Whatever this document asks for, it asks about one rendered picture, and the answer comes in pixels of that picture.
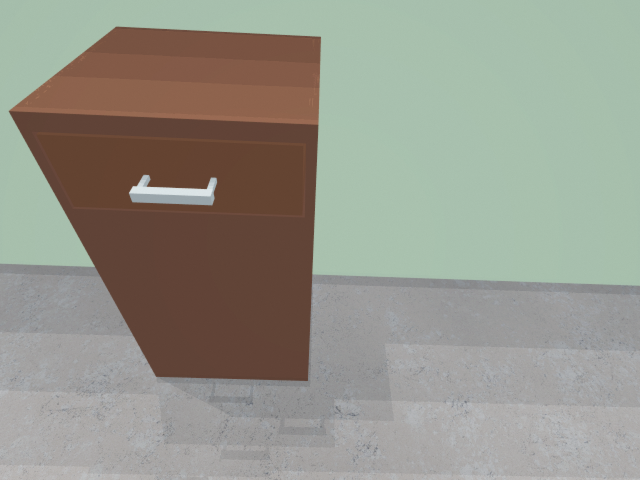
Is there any drawer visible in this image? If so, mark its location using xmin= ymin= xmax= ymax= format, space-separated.
xmin=36 ymin=132 xmax=306 ymax=216

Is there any cabinet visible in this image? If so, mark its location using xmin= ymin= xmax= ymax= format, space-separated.
xmin=9 ymin=27 xmax=321 ymax=381

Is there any handle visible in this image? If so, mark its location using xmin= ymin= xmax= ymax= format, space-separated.
xmin=129 ymin=175 xmax=217 ymax=205

